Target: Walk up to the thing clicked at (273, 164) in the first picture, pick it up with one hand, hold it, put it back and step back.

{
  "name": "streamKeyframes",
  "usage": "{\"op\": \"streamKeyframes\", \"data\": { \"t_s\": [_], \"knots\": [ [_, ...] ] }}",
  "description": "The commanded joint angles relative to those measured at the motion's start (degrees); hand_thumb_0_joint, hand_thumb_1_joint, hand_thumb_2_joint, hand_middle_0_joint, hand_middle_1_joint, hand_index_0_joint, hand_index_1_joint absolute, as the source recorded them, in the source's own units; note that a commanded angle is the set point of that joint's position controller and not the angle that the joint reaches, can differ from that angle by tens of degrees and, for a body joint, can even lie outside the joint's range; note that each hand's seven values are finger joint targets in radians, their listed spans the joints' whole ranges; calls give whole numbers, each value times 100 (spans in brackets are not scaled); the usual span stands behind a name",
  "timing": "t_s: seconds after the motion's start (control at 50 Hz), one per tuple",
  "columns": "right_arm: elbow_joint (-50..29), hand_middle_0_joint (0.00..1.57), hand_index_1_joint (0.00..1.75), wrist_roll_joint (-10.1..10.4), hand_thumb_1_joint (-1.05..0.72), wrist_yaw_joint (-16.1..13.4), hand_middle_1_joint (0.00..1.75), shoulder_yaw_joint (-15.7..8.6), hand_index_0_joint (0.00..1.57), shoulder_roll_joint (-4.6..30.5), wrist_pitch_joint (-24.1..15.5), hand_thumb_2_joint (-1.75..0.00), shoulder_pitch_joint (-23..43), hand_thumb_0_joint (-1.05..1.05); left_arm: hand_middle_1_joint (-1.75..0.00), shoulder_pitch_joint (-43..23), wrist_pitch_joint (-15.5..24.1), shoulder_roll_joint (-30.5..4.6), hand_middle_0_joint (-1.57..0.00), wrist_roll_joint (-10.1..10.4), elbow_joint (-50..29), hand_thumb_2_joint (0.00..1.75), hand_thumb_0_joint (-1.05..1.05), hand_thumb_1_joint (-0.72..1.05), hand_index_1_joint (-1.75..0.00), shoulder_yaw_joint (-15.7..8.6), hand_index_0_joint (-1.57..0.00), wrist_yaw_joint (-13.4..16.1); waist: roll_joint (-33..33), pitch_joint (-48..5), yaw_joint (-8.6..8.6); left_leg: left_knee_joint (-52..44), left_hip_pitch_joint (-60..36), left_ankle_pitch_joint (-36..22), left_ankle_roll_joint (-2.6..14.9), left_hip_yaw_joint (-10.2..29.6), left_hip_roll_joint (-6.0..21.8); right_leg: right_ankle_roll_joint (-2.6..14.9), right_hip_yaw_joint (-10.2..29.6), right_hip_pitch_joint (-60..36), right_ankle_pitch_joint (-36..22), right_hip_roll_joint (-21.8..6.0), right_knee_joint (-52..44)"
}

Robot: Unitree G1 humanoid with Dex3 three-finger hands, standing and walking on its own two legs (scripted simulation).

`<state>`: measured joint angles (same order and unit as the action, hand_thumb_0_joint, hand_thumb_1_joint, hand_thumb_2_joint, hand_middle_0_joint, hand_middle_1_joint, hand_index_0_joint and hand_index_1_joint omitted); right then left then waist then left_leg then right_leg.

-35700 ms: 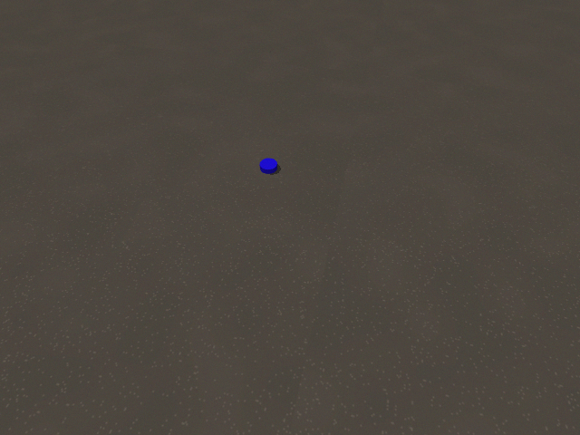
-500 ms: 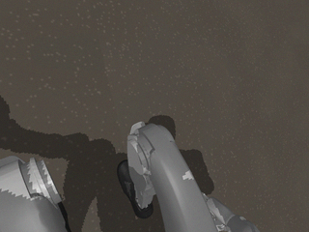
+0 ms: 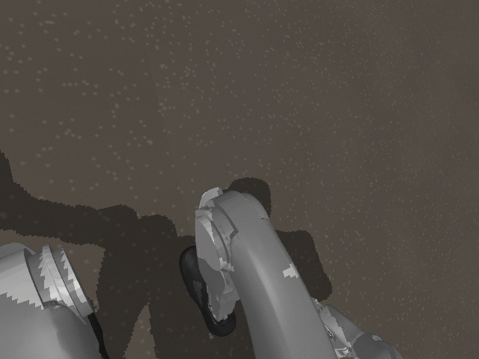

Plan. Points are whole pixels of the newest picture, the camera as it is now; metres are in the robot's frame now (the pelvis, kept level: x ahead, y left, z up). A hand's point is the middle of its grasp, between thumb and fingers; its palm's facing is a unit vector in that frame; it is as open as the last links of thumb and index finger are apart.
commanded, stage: open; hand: left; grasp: from above
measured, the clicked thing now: out of the picture +0.43 +0.35 -0.29
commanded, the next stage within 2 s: withdraw in 0.24 s
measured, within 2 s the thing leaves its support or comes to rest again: neither
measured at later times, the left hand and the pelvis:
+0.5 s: hand out of the picture +0.42 +0.35 -0.24, palm faces -0.40 -0.18 -0.90, open 13.8 cm; pelvis +0.00 +0.00 +0.00, yaw +0 degrees
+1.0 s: hand out of the picture +0.41 +0.36 -0.08, palm faces -0.46 -0.13 -0.88, open 14.0 cm; pelvis -0.01 -0.01 +0.05, yaw +6 degrees
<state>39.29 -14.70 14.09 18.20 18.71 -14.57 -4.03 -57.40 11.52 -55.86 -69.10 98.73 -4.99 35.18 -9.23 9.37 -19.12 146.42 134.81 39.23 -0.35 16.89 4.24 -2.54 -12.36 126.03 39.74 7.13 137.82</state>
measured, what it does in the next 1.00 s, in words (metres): stands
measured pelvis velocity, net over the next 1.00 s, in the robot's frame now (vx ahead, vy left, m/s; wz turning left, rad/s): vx -0.01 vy -0.01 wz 0.11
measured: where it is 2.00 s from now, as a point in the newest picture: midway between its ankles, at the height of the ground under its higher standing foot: (158, 333)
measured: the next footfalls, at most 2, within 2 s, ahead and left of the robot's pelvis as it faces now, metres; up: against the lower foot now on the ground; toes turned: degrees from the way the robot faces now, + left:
none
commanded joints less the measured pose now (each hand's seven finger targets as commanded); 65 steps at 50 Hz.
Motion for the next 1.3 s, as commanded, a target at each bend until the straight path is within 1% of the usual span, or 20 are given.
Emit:
{"op": "streamKeyframes", "data": {
  "t_s": [0.0, 0.16, 0.2, 0.22, 0.38, 0.42, 0.44, 0.48, 0.52, 0.56, 0.6, 0.64, 0.68, 0.76, 0.86, 0.96, 1.04, 1.12, 1.2, 1.28],
  "knots": [
    [-8, 20, 30, 20, -89, -67, 30, -542, 20, 1799, -18, -90, -869, 0, -107, -1217, 73, -1035, -6, 45, -557, 91, 0, -48, -104, 40, -9, 196, 2849, -3420, -186, -1424, -2700, -876, 55, -586, 175, 342, -488, -1778, -1458, 235, -1258],
    [24, 20, 30, -15, -89, -81, 30, -533, 20, 1775, 46, -90, -897, 0, -107, -1213, 66, -1133, -6, 25, -752, 90, 0, -45, -103, -117, -9, 293, 3072, -3701, -110, -1421, -2862, -1203, 28, -600, 168, 343, -520, -1916, -1740, 228, -1214],
    [35, 20, 30, -8, -89, -69, 30, -553, 20, 1796, 42, -90, -913, 0, -107, -1389, 52, -1024, -6, 48, -703, 90, 0, -46, -103, 4, -9, 249, 2820, -3442, -255, -1375, -2642, -972, 64, -565, 165, 324, -561, -1678, -1554, 211, -1243],
    [31, 20, 30, 3, -89, -83, 30, -552, 20, 1820, 51, -90, -914, 0, -107, -1386, 64, -1180, -6, 43, -752, 90, 0, -46, -103, -71, -9, 270, 2961, -3468, -196, -1425, -2669, -969, 53, -574, 163, 345, -524, -1748, -1537, 205, -1257],
    [13, 20, 30, -30, -89, -104, 30, -547, 20, 1789, 61, -90, -898, 0, -101, -1151, 45, -1152, -6, 49, -628, 95, 0, -48, -99, -101, -8, 220, 2850, -3519, -174, -1412, -2677, -936, 68, -608, 150, 329, -494, -1873, -1512, 214, -1321],
    [-4, 20, 30, 27, -90, -124, 30, -599, 20, 1758, 73, -90, -833, 0, -101, -1437, 127, -1458, -6, 22, -1465, 96, 0, -49, -99, -219, -8, 194, 3314, -3990, 66, -1459, -2991, -1150, 18, -641, 135, 367, -465, -1942, -1647, 172, -1221],
    [-6, 20, 30, 24, -90, -110, 30, -625, 20, 1719, 79, -90, -825, 0, -101, -1150, 96, -1488, -6, -55, -1487, 96, 0, -50, -99, -256, -8, 152, 3554, -4099, 155, -1488, -3163, -1315, -21, -644, 142, 393, -467, -1956, -1758, 156, -1116],
    [8, 20, 30, 37, -90, -82, 30, -737, 20, 1685, 115, -90, -817, 0, -100, -1025, 42, -1267, -6, -66, -1636, 96, 0, -50, -99, -214, -8, 62, 3449, -4148, 130, -1428, -3087, -1327, 6, -697, 140, 378, -425, -1916, -1793, 185, -1151],
    [-11, 20, 30, 105, -90, -59, 30, -887, 20, 1640, 183, -90, -902, 0, -100, -984, 9, -1374, -6, -15, -2398, 96, 0, -50, -98, -448, -8, 20, 3899, -4634, 347, -1542, -3356, -1538, -34, -751, 111, 414, -370, -1997, -1927, 137, -1145],
    [-9, 20, 30, 161, -90, -28, 30, -1074, 20, 1624, 266, -90, -924, 0, -99, -683, -156, -1187, -6, 35, -2777, 97, 0, -51, -98, -549, -7, -79, 3982, -4954, 554, -1651, -3502, -1676, -53, -799, 87, 425, -358, -1849, -1990, 122, -1153],
    [29, 20, 30, 295, -90, 17, 30, -1273, 20, 1541, 363, -90, -970, 0, -99, -718, -312, -679, -6, 152, -3069, 97, 0, -50, -98, -285, -7, -274, 4044, -4955, 535, -1749, -3504, -1622, -51, -834, 66, 449, -295, -1535, -1925, 96, -1168],
    [94, 20, 30, 435, -90, 12, 30, -1452, 20, 1513, 487, -90, -1111, 0, -99, -636, -491, -492, -6, 205, -3268, 98, 0, -51, -98, -235, -7, -496, 3820, -5099, 642, -1847, -3416, -1476, -6, -884, 43, 448, -190, -1534, -1816, 90, -1335],
    [102, 20, 30, 576, -90, 1, 30, -1568, 20, 1411, 608, -90, -1171, 0, -99, -723, -639, -75, -6, 301, -3307, 98, 0, -52, -99, 83, -7, -775, 3444, -4899, 629, -1993, -3192, -1144, 51, -909, 12, 457, -105, -1392, -1529, 65, -1515],
    [96, 20, 30, 773, -90, -120, 30, -1742, 20, 1328, 851, -90, -1399, 0, -100, -1100, -847, 342, -7, 541, -3564, 99, 0, -51, -100, 415, -7, -1351, 2779, -4816, 499, -2276, -3118, -909, 126, -950, -63, 445, 60, -1577, -1282, 17, -1893],
    [-38, 20, 30, 882, -89, -388, 30, -1713, 20, 1135, 1119, -90, -1459, 0, -101, -1189, -786, 309, -7, 583, -2910, 100, 0, -51, -101, 565, -7, -1994, 1727, -4304, 478, -2292, -2460, -630, 241, -1081, -135, 472, 432, -1927, -683, 37, -2316],
    [-174, 20, 30, 885, -89, -693, 30, -1522, 20, 1104, 1257, -90, -1440, 0, -101, -1334, -460, 30, -7, 438, -2560, 99, 0, -50, -101, 543, -7, -2310, 1559, -3959, 454, -2340, -2315, -584, 245, -1166, -185, 468, 469, -1994, -579, -31, -2388],
    [-203, 20, 30, 808, -89, -822, 30, -1351, 20, 1145, 1312, -89, -1412, 0, -101, -1365, -119, -177, -7, 246, -2191, 99, 0, -50, -100, 440, -8, -2184, 1773, -3948, 442, -2276, -2455, -708, 211, -1153, -182, 494, 392, -1832, -724, -42, -2192],
    [-178, 20, 30, 689, -88, -859, 30, -1226, 20, 1167, 1339, -89, -1381, 0, -102, -1595, 218, -490, -7, 53, -2219, 98, 0, -49, -100, 244, -8, -1815, 2393, -4205, 473, -2269, -2780, -725, 138, -1107, -185, 500, 283, -1662, -775, -51, -1891],
    [-179, 20, 30, 582, -89, -873, 30, -1251, 20, 1251, 1340, -89, -1411, 0, -101, -1788, 411, -886, -7, -122, -2766, 98, 0, -50, -99, -122, -8, -1378, 3053, -4837, 578, -2225, -3289, -908, 57, -1073, -171, 518, 144, -1593, -950, -86, -1675],
    [-99, 20, 30, 568, -89, -856, 30, -1432, 20, 1276, 1251, -89, -1459, 0, -99, -1768, 282, -840, -7, -185, -3327, 96, 0, -49, -98, -284, -8, -1029, 3602, -5367, 654, -2278, -3777, -991, 14, -1093, -141, 533, 77, -1341, -1076, -126, -1551]
  ]
}}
